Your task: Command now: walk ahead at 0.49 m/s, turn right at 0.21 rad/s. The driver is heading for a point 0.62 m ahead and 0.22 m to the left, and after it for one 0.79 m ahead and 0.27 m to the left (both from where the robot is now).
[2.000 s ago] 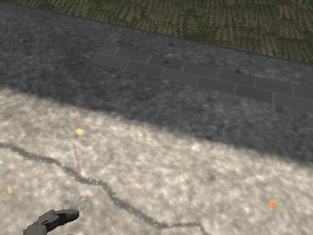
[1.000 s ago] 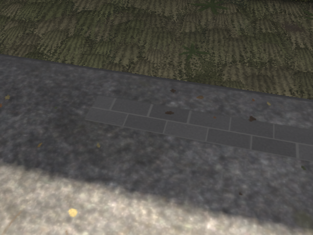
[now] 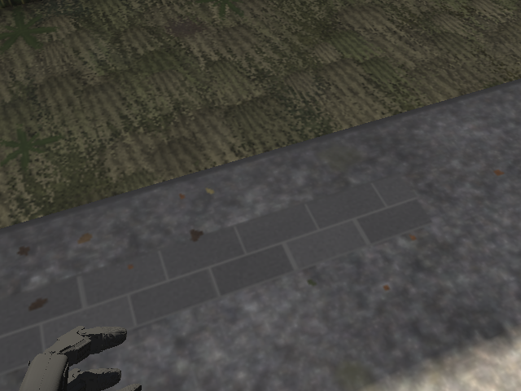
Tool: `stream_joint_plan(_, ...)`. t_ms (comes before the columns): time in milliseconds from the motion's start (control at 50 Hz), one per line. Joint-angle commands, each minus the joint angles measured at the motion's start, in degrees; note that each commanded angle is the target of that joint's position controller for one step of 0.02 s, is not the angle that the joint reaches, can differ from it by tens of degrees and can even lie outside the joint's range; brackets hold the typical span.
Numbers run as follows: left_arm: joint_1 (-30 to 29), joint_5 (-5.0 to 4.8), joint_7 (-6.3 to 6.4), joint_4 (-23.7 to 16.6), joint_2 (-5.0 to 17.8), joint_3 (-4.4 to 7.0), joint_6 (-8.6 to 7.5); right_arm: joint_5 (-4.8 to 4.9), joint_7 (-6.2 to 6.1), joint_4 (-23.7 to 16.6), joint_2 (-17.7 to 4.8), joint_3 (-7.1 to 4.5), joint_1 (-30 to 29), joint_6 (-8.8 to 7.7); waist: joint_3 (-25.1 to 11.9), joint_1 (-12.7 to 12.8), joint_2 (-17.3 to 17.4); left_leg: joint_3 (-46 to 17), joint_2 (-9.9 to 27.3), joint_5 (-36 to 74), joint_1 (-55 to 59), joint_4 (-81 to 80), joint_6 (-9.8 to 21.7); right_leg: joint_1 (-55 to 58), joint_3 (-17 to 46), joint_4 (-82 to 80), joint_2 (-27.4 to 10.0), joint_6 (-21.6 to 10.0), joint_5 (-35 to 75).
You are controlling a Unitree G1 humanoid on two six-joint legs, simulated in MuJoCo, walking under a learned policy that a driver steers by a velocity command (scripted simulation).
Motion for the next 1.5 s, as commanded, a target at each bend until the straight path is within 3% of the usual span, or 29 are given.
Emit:
stream_joint_plan(20,22.3,0.65,0.62,1.4,11.6,3.87,-0.4,1.83,1.03,-7.5,-9.0,-1.17,-3.5,-3.34,-24.6,12.0,-7.0,-10.6,-2.6,-2.2,-40.0,36.3,2.1,53.4,39.3,-16.2,-21.2,-14.9,-2.1)
stream_joint_plan(60,15.0,0.27,0.63,2.1,8.4,2.69,-0.86,0.91,0.49,-9.0,-7.1,-0.5,-8.7,-3.37,-11.0,7.9,-2.0,-8.3,1.9,5.8,-39.8,29.3,2.5,34.9,24.5,-18.0,-16.2,-11.2,5.0)
stream_joint_plan(140,10.1,0.78,0.55,2.9,6.2,2.09,-2.72,0.34,0.38,-7.2,-4.6,-0.41,-3.9,-0.37,-6.8,2.1,-3.8,-8.5,4.1,12.8,-32.0,22.9,1.1,20.4,15.1,-25.9,-13.4,-11.1,8.2)
stream_joint_plan(340,14.9,0.88,2.11,9.0,9.0,3.03,-3.39,0.44,2.15,-12.2,-2.4,0.49,-19.7,-0.25,1.0,7.7,-1.3,-7.6,0.4,35.3,-36.6,-4.7,1.5,26.9,-0.4,-29.6,-13.7,-6.2,8.7)
stream_joint_plan(440,15.3,-0.14,2.89,10.7,10.7,3.91,-1.44,0.07,3.88,-15.7,-3.5,0.04,-21.4,-0.15,0.2,7.1,-2.7,-3.4,-2.7,22.8,-36.1,-9.4,5.4,37.2,-3.3,-21.2,-16.4,-3.8,26.8)
stream_joint_plan(500,14.1,-0.02,4.16,9.8,11.2,3.69,-0.17,0.15,3.14,-12.5,-10.0,-3.54,-3.5,0.36,-11.2,-2.5,-2.7,-0.4,-9.2,22.0,-8.5,-12.2,10.1,30.4,-7.9,5.6,-12.0,0.6,44.8)
stream_joint_plan(520,17.8,1.35,4.22,7.7,7.2,2.26,-1.04,0.27,2.01,-11.8,-16.6,-5.47,3.7,0.77,-18.5,-2.9,7.8,-22.3,3.8,22.7,13.0,-12.0,17.2,10.0,-8.6,27.5,-6.5,4.2,19.9)
stream_joint_plan(540,19.3,1.76,3.26,6.5,3.3,0.49,-2.96,0.9,2.29,-13.0,-16.5,-4.73,2.1,0.24,-26.3,0.3,15.7,-52.0,13.4,14.1,25.6,-22.9,25.8,-7.3,2.3,43.1,4.3,6.5,-24.8)
stream_joint_plan(560,14.0,-0.39,2.13,5.7,8.2,1.57,-4.71,0.5,2.29,-13.5,-12.5,-3.69,2.6,0.16,-25.0,-3.2,9.9,-49.4,12.5,8.7,25.7,-26.0,23.1,-13.6,9.6,45.6,0.4,5.0,-22.7)
stream_joint_plan(580,9.8,-1.57,1.79,4.3,8.4,1.36,-5.53,0.34,2.05,-13.5,-10.3,-3.13,0.4,0.02,-17.2,-2.7,6.6,-41.3,10.6,10.4,18.4,-26.3,20.7,-15.5,8.1,42.8,-1.9,4.0,-18.5)
stream_joint_plan(600,7.9,-0.39,2.16,3.8,7.8,1.16,-5.9,0.15,1.95,-14.1,-9.3,-2.74,-3.2,-0.01,-11.4,-0.2,1.1,-35.3,8.5,16.1,8.9,-26.8,19.2,-13.9,7.4,37.1,-4.4,3.7,-14.7)
stream_joint_plan(680,10.2,1.6,2.73,4.2,7.3,1.77,-3.65,-0.54,1.06,-15.8,-7.2,-1.95,-8.4,-0.17,-6.7,5.0,3.5,-26.2,4.1,31.3,-7.3,-30.4,18.9,-5.0,6.2,26.7,-6.8,6.0,-10.4)
stream_joint_plan(800,-0.4,1.89,2.66,2.0,3.7,0.28,-3.45,0.33,-0.95,-13.7,-9.5,-2.82,-5.2,1.12,-4.4,1.8,5.2,-17.1,-2.8,41.9,-13.7,-26.6,13.6,1.1,3.2,2.1,-1.3,8.8,8.7)
stream_joint_plan(900,-2.8,1.0,1.49,1.6,6.4,1.5,-3.88,0.58,-1.96,-13.0,-8.8,-2.99,-2.8,3.41,-6.9,1.3,7.5,-25.7,-1.2,37.9,-6.4,-17.9,10.5,5.4,5.8,-8.5,2.3,7.0,8.7)
stream_joint_plan(940,2.3,1.51,1.52,2.9,7.4,2.24,-4.43,0.52,-2.2,-14.7,-8.0,-2.87,-6.4,3.66,-8.5,4.8,8.3,-27.2,-2.7,38.3,-5.3,-10.9,8.1,11.5,5.7,-13.7,1.2,4.6,12.1)
stream_joint_plan(960,6.5,2.51,1.89,3.2,9.4,2.73,-4.74,0.04,-2.03,-16.1,-5.8,-2.2,-7.0,3.38,-13.4,6.5,6.1,-25.2,-5.6,34.0,-8.6,-2.0,5.8,22.2,8.6,-13.4,-4.3,1.7,22.4)
stream_joint_plan(980,10.9,3.43,2.52,3.0,12.3,3.02,-4.37,-1.53,-1.87,-17.1,-2.0,-1.02,-2.8,3.12,-20.5,5.7,-5.7,-18.9,-11.6,3.1,-20.1,14.2,2.5,38.9,20.2,-7.9,-17.9,-3.8,49.3)
stream_joint_plan(1000,13.2,2.75,2.18,4.5,12.5,3.26,-3.17,-0.01,-1.2,-16.8,-4.2,-0.74,7.3,2.77,-29.2,2.5,-19.6,-16.6,-13.5,-16.2,-31.0,27.9,0.1,49.3,39.5,-8.9,-30.4,-14.9,45.6)
stream_joint_plan(1020,9.6,1.54,2.46,2.6,9.2,2.75,-2.17,0.56,-1.11,-14.6,-9.8,-2.19,6.9,3.48,-26.2,3.4,-10.6,-17.1,-8.8,-10.6,-33.5,33.7,-1.9,44.0,38.0,-11.5,-27.8,-14.0,29.2)
stream_joint_plan(1040,7.3,1.54,3.08,1.6,6.0,1.78,-1.2,0.85,-1.3,-15.6,-11.6,-2.93,-0.3,4.63,-19.2,5.2,-6.2,-14.0,-7.3,-5.8,-35.7,35.0,-3.1,38.2,28.7,-12.6,-23.2,-10.8,20.2)
stream_joint_plan(1100,2.3,2.2,3.56,2.5,6.1,1.29,0.52,0.62,-2.04,-17.3,-8.1,-2.75,-4.5,7.33,-8.0,2.9,-5.5,-10.0,-4.1,0.2,-30.8,28.2,-3.7,18.9,15.0,-18.3,-15.2,-7.5,11.6)
stream_joint_plan(1160,2.2,2.38,3.78,3.8,7.2,2.03,0.47,0.15,-2.14,-18.0,-4.8,-1.96,-4.7,7.16,-8.9,3.0,-7.4,-7.4,-3.7,2.2,-27.7,20.4,-3.7,18.3,9.5,-19.9,-15.3,-9.2,17.5)
stream_joint_plan(1360,1.7,-0.63,3.21,7.3,9.9,2.87,2.5,-0.73,0.22,-19.0,-4.8,-1.93,-6.6,6.99,-9.7,2.2,-6.7,-2.2,-5.2,14.0,-10.6,-12.1,2.2,17.6,3.3,-15.4,-16.8,-6.0,4.2)
stream_joint_plan(1380,3.9,-0.83,3.06,8.6,8.2,2.35,2.61,-1.06,0.14,-18.5,-5.8,-2.27,-5.3,6.84,-9.2,2.0,-5.0,-3.5,-5.6,17.5,-5.7,-17.7,3.8,14.6,1.5,-12.0,-14.8,-2.8,0.1)
stream_joint_plan(1400,6.3,0.64,2.57,8.9,4.4,1.22,2.56,-1.36,-0.46,-19.1,-9.8,-3.06,-5.1,6.69,-9.1,3.9,6.5,-16.8,3.9,28.1,-0.1,-23.7,7.1,7.5,-4.4,-0.5,-9.6,3.1,-10.2)
stream_joint_plan(1420,4.8,2.17,2.67,6.6,3.7,0.74,2.36,-2.29,-0.86,-21.1,-13.4,-3.26,-8.0,6.59,-7.2,4.4,18.8,-31.2,16.1,33.3,-2.3,-26.5,17.0,-3.0,-5.3,9.1,-2.3,7.5,-27.6)
stream_joint_plan(1440,1.0,1.62,3.29,6.5,7.9,2.1,2.56,-3.39,-0.74,-20.8,-11.3,-2.85,-6.9,5.53,-7.9,0.6,13.6,-30.6,16.2,32.2,-6.9,-27.1,20.3,-1.8,1.3,19.6,-3.5,7.9,-28.8)
stream_joint_plan(1460,1.9,0.58,3.38,7.1,8.4,2.57,2.93,-3.42,-0.62,-20.1,-9.7,-2.18,-8.9,4.55,-7.3,2.3,12.0,-25.9,13.1,31.3,-7.9,-26.6,18.3,-1.9,2.8,23.2,-3.8,7.6,-25.6)
stream_joint_plan(1500,4.8,1.07,3.92,9.6,8.1,2.94,3.62,-1.88,-0.65,-19.8,-7.4,-1.49,-13.8,3.66,-7.1,4.4,9.6,-20.0,8.6,31.8,-7.3,-25.3,13.7,-1.6,3.6,23.8,-4.4,8.1,-19.2)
